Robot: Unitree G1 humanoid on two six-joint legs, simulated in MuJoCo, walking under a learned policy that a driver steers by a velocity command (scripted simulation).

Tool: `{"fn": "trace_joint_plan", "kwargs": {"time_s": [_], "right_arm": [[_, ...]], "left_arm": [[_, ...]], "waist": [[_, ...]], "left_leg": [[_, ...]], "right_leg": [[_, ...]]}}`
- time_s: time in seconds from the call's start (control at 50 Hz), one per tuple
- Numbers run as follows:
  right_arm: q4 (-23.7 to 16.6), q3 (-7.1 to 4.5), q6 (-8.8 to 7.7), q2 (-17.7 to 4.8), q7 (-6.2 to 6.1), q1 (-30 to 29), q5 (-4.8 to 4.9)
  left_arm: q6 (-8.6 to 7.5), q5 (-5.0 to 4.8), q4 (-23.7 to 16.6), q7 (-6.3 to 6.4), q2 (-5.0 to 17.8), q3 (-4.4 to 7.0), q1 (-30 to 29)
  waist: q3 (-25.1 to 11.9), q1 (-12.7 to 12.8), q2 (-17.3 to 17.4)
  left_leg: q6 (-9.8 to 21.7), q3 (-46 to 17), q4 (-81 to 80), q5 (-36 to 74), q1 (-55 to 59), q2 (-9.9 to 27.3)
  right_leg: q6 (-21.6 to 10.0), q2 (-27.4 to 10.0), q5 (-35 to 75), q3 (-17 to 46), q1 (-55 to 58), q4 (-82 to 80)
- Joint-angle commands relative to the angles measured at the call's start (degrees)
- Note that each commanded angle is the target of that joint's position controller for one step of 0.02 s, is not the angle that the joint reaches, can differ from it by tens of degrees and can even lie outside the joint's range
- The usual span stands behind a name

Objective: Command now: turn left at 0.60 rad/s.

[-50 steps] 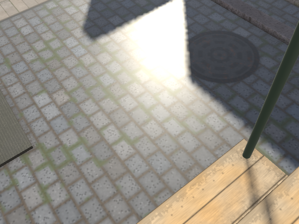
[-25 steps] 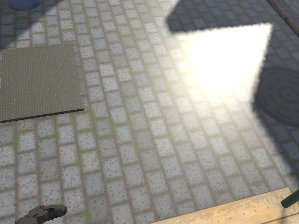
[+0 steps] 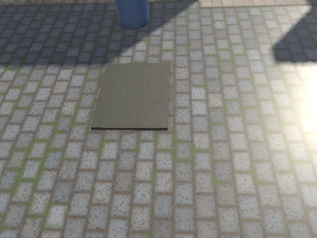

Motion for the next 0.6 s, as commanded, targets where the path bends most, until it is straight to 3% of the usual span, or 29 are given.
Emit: {"fn": "trace_joint_plan", "kwargs": {"time_s": [0.02, 0.08, 0.16, 0.2, 0.24, 0.26, 0.28, 0.3, 0.32, 0.34, 0.36, 0.38, 0.4, 0.42, 0.44, 0.48, 0.56, 0.6], "right_arm": [[-4.82, 0.84, -0.84, -0.11, 0.42, -2.38, -0.29], [-5.84, 2.1, -1.42, 1.13, 1.08, -3.75, -0.79], [-6.21, 2.34, -1.96, 0.82, 1.97, -2.58, -0.2], [-5.31, 1.83, -2.04, 0.47, 2.39, -0.11, 0.56], [-1.76, 0.66, -2.14, 0.21, 2.51, 8.23, 0.76], [1.16, -0.66, -2.37, -1.81, 2.65, 14.61, 0.71], [1.63, -2.48, -3.47, -8.8, 2.58, 19.53, 0.35], [0.31, -3.24, -5.72, -12.59, 3.44, 20.09, -0.46], [0.38, -2.53, -7.2, -9.37, 3.45, 17.23, -1.75], [0.95, -1.33, -7.67, -5.89, 3.06, 14.32, -1.06], [0.5, -0.29, -7.79, -3.42, 2.45, 11.61, -0.43], [0.34, -0.21, -7.66, -3.45, 1.75, 9.38, -0.78], [0.65, -0.12, -7.84, -3.37, 1.19, 8.46, -1.96], [0.77, -0.04, -7.83, -3.26, 0.91, 8.41, -1.78], [1.28, 0.12, -8.25, -3.78, 0.95, 9.46, -1.71], [5.15, 0.76, -8.93, -1.62, 0.11, 15.18, -0.32], [8.35, 0.96, -7.78, -1.97, -1.97, 20.7, -0.77], [8.98, 1.06, -7.84, -2.33, -2.37, 21.39, -0.76]], "left_arm": [[0.12, 0.32, -3.31, 1.53, 7.36, 1.51, -1.11], [0.4, 0.35, -2.98, 2.14, 9.42, 1.76, -0.88], [0.96, -0.33, -2.77, 2.31, 12.23, 2.49, -0.23], [0.62, -1.51, -2.39, 1.68, 13.0, 3.04, 1.42], [0.26, -2.59, -2.19, 1.29, 11.79, 2.82, 0.42], [0.03, -2.25, -2.2, 0.92, 8.53, 1.97, 0.47], [-0.56, -0.1, -4.88, 0.18, 3.28, 0.7, -1.75], [-2.91, -1.8, -9.35, 0.06, 7.38, 1.78, -9.15], [-4.37, -3.53, -9.35, 0.62, 11.35, 3.12, -11.71], [-4.81, -2.9, -7.92, 1.11, 12.08, 3.61, -8.96], [-4.88, -1.78, -5.48, 1.51, 12.31, 4.11, -5.45], [-4.82, -0.56, -3.96, 1.28, 11.46, 4.15, -2.92], [-5.14, -0.08, -2.26, 0.35, 10.81, 4.35, 0.35], [-5.11, 0.18, -1.34, -0.34, 9.67, 4.22, 2.01], [-5.11, -0.25, -1.1, -0.71, 9.87, 4.41, 2.06], [-5.47, 0.24, -2.25, -1.7, 8.94, 4.1, -2.02], [-5.65, 2.29, -5.73, -2.83, 5.81, 3.1, -11.49], [-6.1, 2.47, -6.47, -3.43, 5.41, 2.98, -12.27]], "waist": [[-4.29, 0.59, -9.37], [-4.88, 1.46, -10.94], [-3.8, 2.05, -13.38], [-5.09, 2.11, -12.99], [-5.89, -1.83, -10.62], [-5.7, -3.93, -3.52], [-2.78, -3.25, 12.72], [-2.03, -6.34, 14.04], [3.36, -5.46, 9.23], [4.99, -2.75, 6.96], [4.56, -0.38, 1.75], [4.41, 1.33, 2.86], [2.62, 2.81, 3.73], [0.92, 3.42, 3.44], [-0.02, 3.87, 1.68], [-1.77, 1.65, 3.32], [-1.65, -2.01, 3.48], [-0.96, -2.22, 3.89]], "left_leg": [[-0.92, 5.05, -4.9, 4.58, -5.32, 3.01], [-0.25, 8.03, -13.13, 5.38, -0.95, 6.41], [2.85, 12.66, -23.48, 0.85, 6.64, 6.81], [5.37, 13.58, -30.71, -2.4, 12.12, 6.53], [8.55, 15.55, -42.31, 1.2, 25.23, 4.02], [10.22, 11.87, -48.53, -0.85, 33.89, 3.64], [14.82, -16.35, -53.39, 3.5, 41.2, 18.54], [22.97, -39.2, -67.95, -7.14, 37.78, 27.74], [24.34, -37.99, -69.28, -13.14, 34.81, 27.02], [22.66, -32.79, -67.27, -15.02, 33.07, 24.69], [19.73, -26.4, -65.43, -15.01, 29.21, 21.08], [17.98, -21.5, -64.08, -8.49, 25.67, 18.17], [16.45, -17.99, -61.92, 0.19, 22.21, 15.57], [15.67, -15.33, -60.59, 9.02, 21.14, 14.32], [15.06, -12.5, -59.02, 14.61, 21.29, 12.77], [13.94, -10.51, -54.65, 20.3, 25.97, 12.2], [14.44, -11.17, -50.51, 20.29, 24.54, 10.68], [15.03, -12.71, -48.1, 19.38, 21.74, 9.44]], "right_leg": [[-13.12, -11.83, 18.64, 8.38, 7.75, -8.87], [-13.42, -14.17, 15.77, 6.76, 5.27, -8.52], [-12.47, -16.12, 9.78, 5.12, 0.46, -7.81], [-10.27, -17.49, -3.42, 5.77, -1.09, -7.98], [-6.98, -16.36, -14.25, 4.14, -8.45, -2.88], [-3.94, -12.51, -17.7, -0.89, -15.37, 9.87], [2.0, -5.56, -24.31, -6.31, -35.1, 38.33], [0.96, 0.48, -21.7, 4.48, -44.85, 40.61], [0.31, -0.98, -15.9, 7.49, -46.58, 41.7], [0.4, -2.61, -9.56, 8.15, -46.83, 41.25], [1.16, -4.6, -2.0, 9.14, -42.14, 36.88], [2.43, -4.23, 3.52, 7.0, -38.56, 37.5], [2.66, -4.24, 9.97, 7.35, -33.57, 39.08], [2.88, -3.57, 13.07, 6.08, -31.36, 40.11], [2.93, -3.27, 18.59, 6.6, -30.38, 37.35], [2.25, -2.69, 26.65, 8.29, -31.21, 29.15], [2.64, 0.75, 35.45, 8.41, -28.41, 14.58], [2.02, 2.0, 37.0, 8.58, -24.64, 11.63]]}}
Velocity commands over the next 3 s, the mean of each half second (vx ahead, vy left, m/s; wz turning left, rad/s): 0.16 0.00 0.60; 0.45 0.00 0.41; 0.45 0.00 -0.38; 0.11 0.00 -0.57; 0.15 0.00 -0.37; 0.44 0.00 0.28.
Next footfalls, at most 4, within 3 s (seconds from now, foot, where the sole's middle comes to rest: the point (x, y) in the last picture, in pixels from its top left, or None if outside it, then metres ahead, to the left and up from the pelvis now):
0.26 left None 0.00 0.12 -0.77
0.84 right None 0.35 0.04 -0.93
1.38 left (89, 232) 0.62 0.45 -1.08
1.86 right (128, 195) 0.83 0.26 -1.08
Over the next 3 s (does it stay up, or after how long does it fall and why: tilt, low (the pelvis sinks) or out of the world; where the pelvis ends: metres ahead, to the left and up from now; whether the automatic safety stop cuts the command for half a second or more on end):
stays up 0.98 0.33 -0.31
